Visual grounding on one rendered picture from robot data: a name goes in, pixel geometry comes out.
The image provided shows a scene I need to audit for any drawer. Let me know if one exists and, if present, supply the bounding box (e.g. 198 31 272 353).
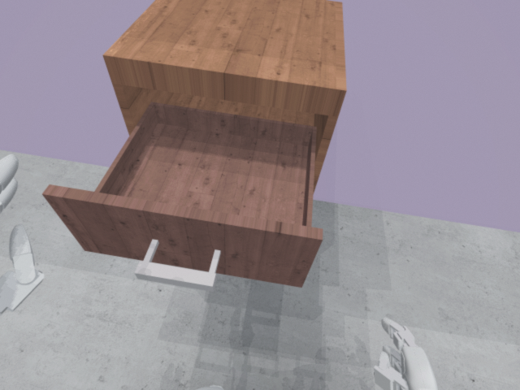
42 102 323 288

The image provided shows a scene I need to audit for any handle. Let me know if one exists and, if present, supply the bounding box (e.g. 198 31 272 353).
135 239 221 292

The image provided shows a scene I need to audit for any right robot hand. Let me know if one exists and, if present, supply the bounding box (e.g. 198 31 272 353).
374 318 438 390

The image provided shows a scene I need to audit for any cabinet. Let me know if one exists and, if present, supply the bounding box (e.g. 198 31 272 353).
103 0 347 195

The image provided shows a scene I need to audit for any left robot hand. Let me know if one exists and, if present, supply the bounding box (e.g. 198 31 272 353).
0 154 44 315

